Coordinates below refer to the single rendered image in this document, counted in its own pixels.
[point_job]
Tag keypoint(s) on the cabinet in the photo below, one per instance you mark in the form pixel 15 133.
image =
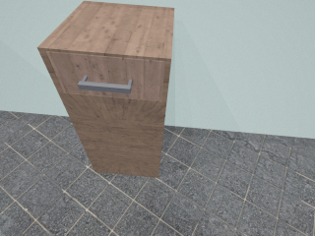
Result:
pixel 120 135

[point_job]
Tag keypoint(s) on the drawer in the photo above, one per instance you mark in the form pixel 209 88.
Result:
pixel 146 75

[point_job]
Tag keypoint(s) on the handle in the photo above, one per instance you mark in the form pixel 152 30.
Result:
pixel 106 87

